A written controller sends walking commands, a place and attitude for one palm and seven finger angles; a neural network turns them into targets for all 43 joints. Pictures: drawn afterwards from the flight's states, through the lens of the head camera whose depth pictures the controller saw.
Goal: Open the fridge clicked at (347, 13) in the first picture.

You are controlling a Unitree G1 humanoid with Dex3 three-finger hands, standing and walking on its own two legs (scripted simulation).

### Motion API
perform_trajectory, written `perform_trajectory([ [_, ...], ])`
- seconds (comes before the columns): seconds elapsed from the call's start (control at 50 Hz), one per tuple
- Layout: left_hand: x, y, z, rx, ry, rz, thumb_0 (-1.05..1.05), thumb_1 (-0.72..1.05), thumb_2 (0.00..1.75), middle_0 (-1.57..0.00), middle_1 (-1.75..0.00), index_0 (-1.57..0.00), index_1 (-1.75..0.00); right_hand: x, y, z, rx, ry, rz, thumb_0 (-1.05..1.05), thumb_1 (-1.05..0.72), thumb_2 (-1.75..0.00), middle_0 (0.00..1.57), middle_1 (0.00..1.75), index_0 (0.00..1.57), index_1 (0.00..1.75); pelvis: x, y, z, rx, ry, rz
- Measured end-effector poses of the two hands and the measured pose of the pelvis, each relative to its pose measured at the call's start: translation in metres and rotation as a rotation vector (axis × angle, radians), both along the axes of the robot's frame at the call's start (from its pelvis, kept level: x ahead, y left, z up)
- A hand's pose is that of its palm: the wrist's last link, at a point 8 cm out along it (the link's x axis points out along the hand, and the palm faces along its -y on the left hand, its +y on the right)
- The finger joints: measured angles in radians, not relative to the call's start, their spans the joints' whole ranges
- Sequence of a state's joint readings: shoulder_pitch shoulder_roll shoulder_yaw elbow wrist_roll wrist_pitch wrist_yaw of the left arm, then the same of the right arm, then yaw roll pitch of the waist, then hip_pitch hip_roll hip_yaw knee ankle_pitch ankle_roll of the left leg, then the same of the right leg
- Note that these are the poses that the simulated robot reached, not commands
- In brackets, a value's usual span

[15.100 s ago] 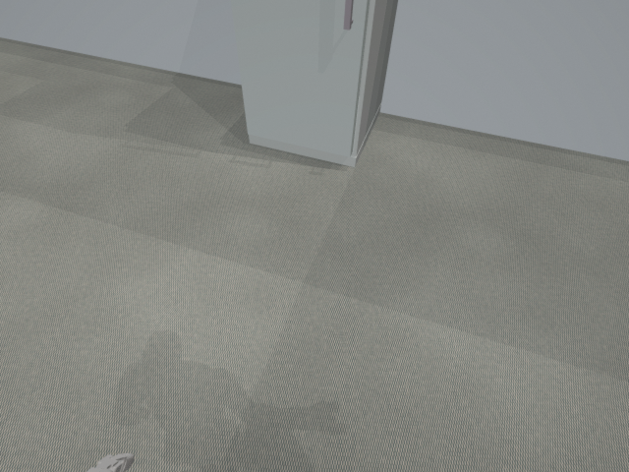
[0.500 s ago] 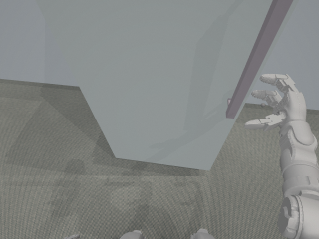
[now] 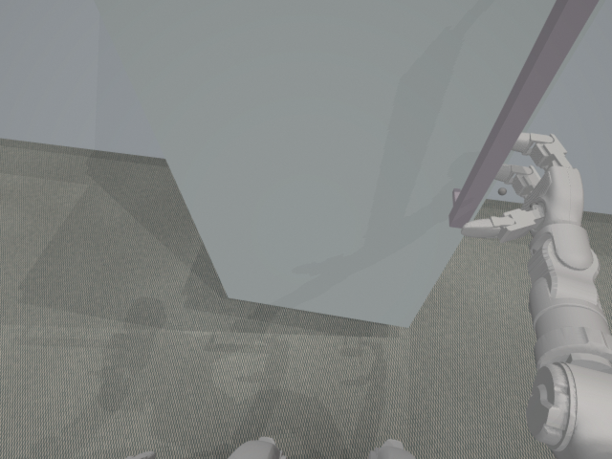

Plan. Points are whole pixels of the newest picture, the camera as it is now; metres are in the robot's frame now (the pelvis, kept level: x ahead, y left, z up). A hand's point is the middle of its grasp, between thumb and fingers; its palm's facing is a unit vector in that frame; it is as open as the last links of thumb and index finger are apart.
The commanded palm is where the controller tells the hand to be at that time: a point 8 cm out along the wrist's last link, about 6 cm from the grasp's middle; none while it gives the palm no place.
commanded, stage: feel for the door with the fingertips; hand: right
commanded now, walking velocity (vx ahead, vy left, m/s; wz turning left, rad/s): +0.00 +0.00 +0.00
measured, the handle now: (511, 102) +0.52 -0.16 +0.19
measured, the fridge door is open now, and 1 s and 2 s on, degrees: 0 0 0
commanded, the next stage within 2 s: slide the fingers in behind the handle in 0.14 s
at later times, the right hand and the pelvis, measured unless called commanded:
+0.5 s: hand (496, 186) +0.47 -0.17 +0.10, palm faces +0.02 +1.00 +0.00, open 13.8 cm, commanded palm +0.44 -0.22 +0.10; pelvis +0.00 -0.01 +0.00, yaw +1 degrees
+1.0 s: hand (489, 196) +0.45 -0.16 +0.10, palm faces +0.02 +1.00 -0.01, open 13.9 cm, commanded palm +0.42 -0.21 +0.10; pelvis +0.00 +0.00 +0.00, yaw +0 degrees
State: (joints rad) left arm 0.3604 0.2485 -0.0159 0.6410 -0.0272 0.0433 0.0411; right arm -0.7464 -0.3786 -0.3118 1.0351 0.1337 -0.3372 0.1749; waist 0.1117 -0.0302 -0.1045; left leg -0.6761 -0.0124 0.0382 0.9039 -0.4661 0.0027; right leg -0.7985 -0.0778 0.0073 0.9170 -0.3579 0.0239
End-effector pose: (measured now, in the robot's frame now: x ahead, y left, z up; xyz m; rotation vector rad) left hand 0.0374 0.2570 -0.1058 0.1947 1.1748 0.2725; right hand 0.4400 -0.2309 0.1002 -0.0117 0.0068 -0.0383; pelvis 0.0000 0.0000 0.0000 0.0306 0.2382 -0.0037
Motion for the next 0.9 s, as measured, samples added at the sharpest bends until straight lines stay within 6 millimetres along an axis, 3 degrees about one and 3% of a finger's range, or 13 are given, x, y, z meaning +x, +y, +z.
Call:
perform_trajectory([
  [0.2,-0.015,0.008,0.0,0.036,0.06,0.015,0.01,0.91,0.9,-0.2,-0.3,-0.2,-0.3,0.015,0.003,-0.007,0.021,-0.013,0.023,-0.01,0.5,-0.3,0.33,1.23,0.33,1.22,0.0,-0.001,-0.004,0.005,0.034,0.0],
  [0.4,-0.02,0.0,-0.002,0.018,0.071,0.029,0.01,0.91,0.9,-0.2,-0.3,-0.2,-0.3,0.016,0.002,-0.006,0.017,-0.007,0.017,-0.01,0.5,-0.3,0.36,1.23,0.36,1.24,0.002,-0.005,-0.004,0.008,0.035,0.004],
  [0.72,0.011,-0.012,0.001,-0.027,-0.027,-0.005,0.01,0.91,0.9,-0.2,-0.3,-0.2,-0.3,-0.011,0.019,-0.008,0.015,-0.01,0.022,-0.01,0.5,-0.3,0.31,1.2,0.31,1.21,0.004,-0.008,0.001,0.002,-0.008,0.006],
  [0.9,0.021,-0.004,0.004,-0.003,-0.061,-0.024,0.01,0.91,0.9,-0.2,-0.3,-0.2,-0.3,-0.01,0.019,0.0,0.012,-0.054,0.005,-0.01,0.5,-0.3,0.3,1.2,0.3,1.2,0.0,-0.004,0.001,0.0,-0.011,0.003],
])
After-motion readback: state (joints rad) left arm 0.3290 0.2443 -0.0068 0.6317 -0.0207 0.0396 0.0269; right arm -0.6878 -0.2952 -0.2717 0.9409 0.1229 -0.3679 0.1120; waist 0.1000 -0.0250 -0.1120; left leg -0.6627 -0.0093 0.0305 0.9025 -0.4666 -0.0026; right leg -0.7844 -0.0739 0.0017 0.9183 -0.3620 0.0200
